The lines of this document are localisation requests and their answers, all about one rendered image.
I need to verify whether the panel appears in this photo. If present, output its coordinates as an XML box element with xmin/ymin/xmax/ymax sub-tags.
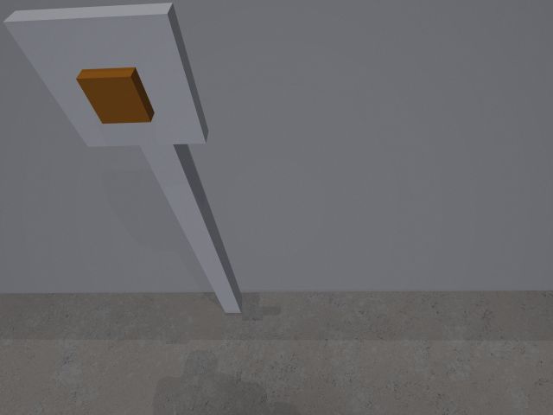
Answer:
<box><xmin>3</xmin><ymin>3</ymin><xmax>242</xmax><ymax>313</ymax></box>

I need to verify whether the button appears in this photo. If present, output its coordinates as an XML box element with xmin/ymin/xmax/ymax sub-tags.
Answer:
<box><xmin>76</xmin><ymin>67</ymin><xmax>154</xmax><ymax>124</ymax></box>

